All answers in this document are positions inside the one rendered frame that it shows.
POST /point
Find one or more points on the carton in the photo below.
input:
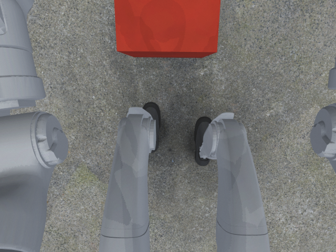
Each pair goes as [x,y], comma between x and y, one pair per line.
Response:
[167,28]

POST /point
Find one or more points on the robot right shin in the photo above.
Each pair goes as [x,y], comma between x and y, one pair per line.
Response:
[203,149]

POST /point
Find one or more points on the robot right upper arm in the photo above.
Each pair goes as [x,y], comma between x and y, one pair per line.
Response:
[323,134]

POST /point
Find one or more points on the robot left forearm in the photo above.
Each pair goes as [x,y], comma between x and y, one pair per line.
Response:
[19,84]

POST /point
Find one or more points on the left robot thigh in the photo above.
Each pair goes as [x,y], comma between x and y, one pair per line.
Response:
[125,223]

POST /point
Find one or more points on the robot left upper arm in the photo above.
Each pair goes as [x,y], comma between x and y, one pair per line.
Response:
[31,145]

